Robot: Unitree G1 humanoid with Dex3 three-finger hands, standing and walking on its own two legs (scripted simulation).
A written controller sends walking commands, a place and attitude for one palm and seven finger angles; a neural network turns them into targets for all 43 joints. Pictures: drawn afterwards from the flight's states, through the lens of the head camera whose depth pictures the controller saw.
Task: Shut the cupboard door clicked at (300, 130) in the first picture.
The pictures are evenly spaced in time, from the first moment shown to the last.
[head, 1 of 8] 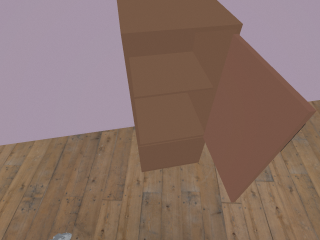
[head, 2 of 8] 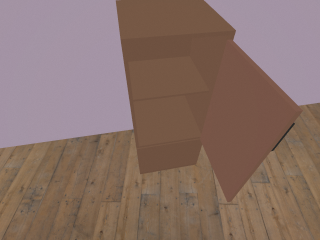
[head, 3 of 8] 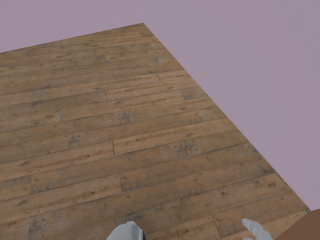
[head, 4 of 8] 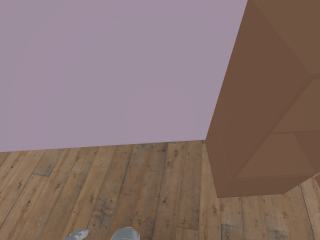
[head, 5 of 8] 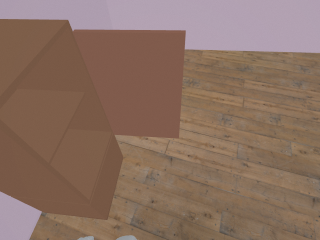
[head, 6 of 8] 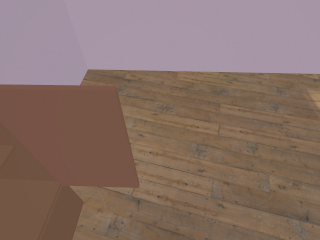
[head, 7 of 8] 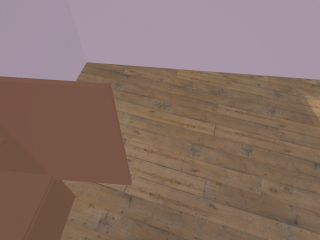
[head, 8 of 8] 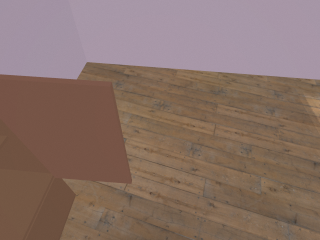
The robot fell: no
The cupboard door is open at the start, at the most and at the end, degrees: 91 91 91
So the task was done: no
